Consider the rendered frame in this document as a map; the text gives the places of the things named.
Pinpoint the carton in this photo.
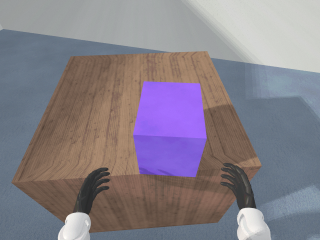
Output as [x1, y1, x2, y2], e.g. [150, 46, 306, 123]
[133, 81, 207, 177]

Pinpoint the right robot hand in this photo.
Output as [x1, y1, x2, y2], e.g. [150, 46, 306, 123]
[220, 163, 257, 210]

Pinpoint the left robot hand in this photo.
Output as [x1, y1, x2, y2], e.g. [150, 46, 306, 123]
[73, 167, 110, 215]

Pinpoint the robot right forearm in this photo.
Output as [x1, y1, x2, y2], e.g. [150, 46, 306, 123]
[237, 207, 271, 240]

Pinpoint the pedestal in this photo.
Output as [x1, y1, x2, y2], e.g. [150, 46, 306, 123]
[11, 51, 262, 233]

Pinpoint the robot left forearm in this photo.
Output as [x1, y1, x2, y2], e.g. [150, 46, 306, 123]
[58, 212, 91, 240]

